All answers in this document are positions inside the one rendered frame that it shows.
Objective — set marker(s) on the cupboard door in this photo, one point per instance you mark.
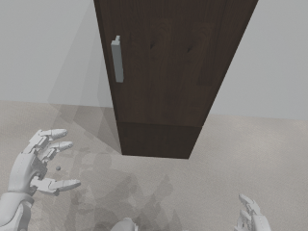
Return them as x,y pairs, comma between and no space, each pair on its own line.
173,55

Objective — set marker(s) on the left robot forearm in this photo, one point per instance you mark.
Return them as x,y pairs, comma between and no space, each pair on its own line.
15,211

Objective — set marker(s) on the left robot hand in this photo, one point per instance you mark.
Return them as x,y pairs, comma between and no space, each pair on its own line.
23,177

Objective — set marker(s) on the right robot hand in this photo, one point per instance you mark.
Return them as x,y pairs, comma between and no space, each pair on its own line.
252,217

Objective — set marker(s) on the left robot thigh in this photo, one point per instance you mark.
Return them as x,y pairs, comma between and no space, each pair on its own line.
125,225

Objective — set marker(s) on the handle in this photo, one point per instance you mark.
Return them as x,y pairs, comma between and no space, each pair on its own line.
117,59

